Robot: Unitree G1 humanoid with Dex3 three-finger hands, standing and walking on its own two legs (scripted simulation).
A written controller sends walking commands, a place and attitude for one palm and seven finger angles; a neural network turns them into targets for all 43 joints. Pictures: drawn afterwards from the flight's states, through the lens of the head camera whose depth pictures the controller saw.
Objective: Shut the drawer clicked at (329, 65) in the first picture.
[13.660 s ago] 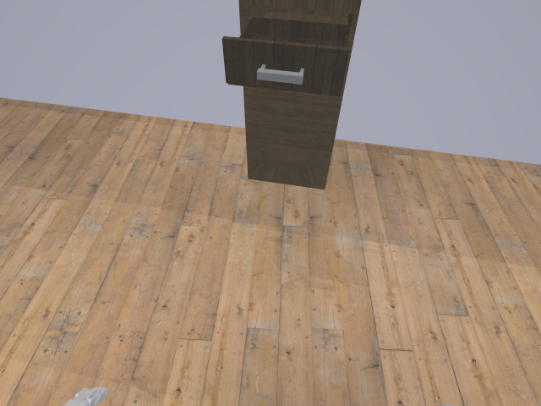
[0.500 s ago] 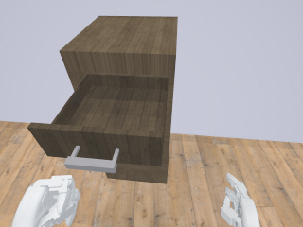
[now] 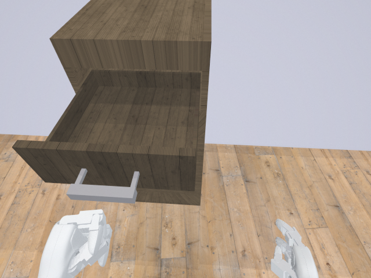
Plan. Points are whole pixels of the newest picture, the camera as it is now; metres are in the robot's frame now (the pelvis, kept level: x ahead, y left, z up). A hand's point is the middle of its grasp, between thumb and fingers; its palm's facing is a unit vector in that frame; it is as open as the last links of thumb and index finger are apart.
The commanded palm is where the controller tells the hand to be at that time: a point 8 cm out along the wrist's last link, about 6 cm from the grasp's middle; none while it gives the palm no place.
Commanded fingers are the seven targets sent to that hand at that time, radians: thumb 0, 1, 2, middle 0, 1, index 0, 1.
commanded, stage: bring the fist close to the handle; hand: left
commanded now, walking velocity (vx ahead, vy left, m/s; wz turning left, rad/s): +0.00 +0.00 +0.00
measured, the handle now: (106, 184) +0.29 +0.20 +0.06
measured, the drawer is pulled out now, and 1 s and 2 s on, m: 0.30 0.30 0.20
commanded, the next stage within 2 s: push the drawer shut in 0.78 s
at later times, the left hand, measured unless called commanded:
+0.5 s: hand (115, 231) +0.20 +0.15 +0.05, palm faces -0.01 -1.00 -0.05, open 3.3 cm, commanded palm +0.17 +0.21 +0.06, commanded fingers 0.00 0.90 0.90 -1.40 -1.60 -1.40 -1.60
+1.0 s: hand (117, 230) +0.20 +0.15 +0.06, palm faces -0.01 -1.00 -0.07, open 3.3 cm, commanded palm +0.18 +0.20 +0.06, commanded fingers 0.00 0.90 0.90 -1.40 -1.60 -1.40 -1.60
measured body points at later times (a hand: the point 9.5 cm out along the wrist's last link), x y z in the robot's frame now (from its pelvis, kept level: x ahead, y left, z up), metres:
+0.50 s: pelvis +0.00 +0.00 -0.02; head +0.04 +0.00 +0.43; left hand +0.19 +0.21 +0.06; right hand +0.18 -0.23 -0.09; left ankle +0.01 +0.13 -0.69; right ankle -0.01 -0.10 -0.69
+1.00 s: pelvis +0.00 +0.00 -0.02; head +0.03 +0.00 +0.42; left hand +0.19 +0.20 +0.07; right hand +0.18 -0.23 -0.09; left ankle +0.01 +0.13 -0.69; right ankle -0.01 -0.10 -0.69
